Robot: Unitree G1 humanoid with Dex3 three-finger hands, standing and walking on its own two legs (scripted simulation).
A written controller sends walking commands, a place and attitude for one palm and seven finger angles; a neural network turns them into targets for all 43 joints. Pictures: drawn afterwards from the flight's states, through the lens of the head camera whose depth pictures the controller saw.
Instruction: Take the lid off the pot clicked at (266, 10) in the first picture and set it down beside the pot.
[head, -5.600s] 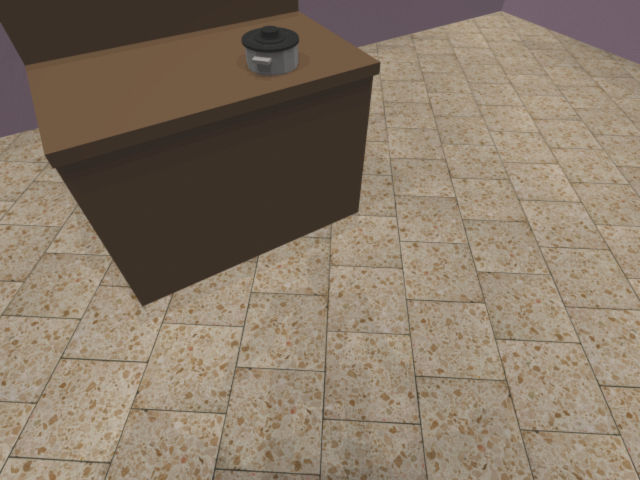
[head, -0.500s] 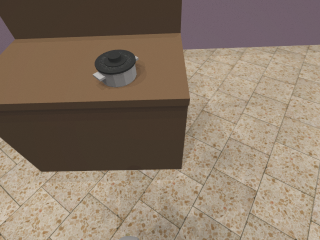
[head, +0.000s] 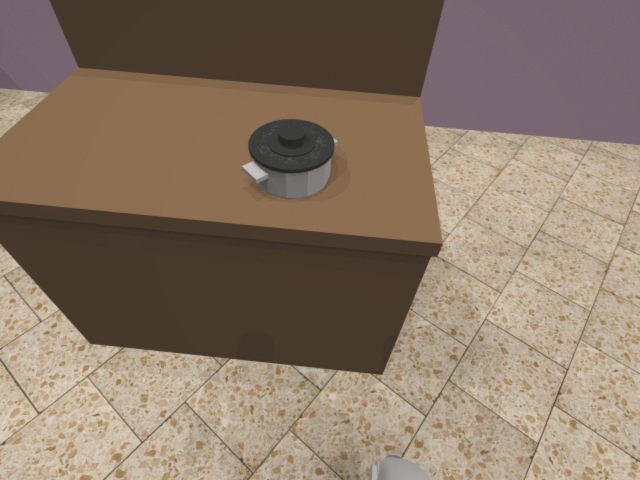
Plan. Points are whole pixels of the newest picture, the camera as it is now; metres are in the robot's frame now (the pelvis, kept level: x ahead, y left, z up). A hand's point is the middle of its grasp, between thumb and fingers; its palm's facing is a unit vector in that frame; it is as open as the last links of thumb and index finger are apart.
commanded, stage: take the last steps up to it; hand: left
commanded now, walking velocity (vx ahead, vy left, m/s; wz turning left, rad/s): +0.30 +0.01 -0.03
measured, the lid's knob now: (291, 135) +0.72 +0.11 +0.03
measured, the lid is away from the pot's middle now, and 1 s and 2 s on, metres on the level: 0.00 0.00 0.00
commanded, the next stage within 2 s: come to a stop and stand still in 0.46 s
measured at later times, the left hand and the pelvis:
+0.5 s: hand (229, 440) +0.20 +0.15 -0.16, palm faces +0.05 -0.97 -0.22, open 7.3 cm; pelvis +0.18 -0.04 +0.01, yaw -1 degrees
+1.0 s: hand (214, 403) +0.26 +0.19 -0.18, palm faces +0.02 -0.97 -0.24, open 7.4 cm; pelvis +0.22 -0.01 +0.00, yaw -3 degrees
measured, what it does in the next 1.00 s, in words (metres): walks ahead: right foot, then left foot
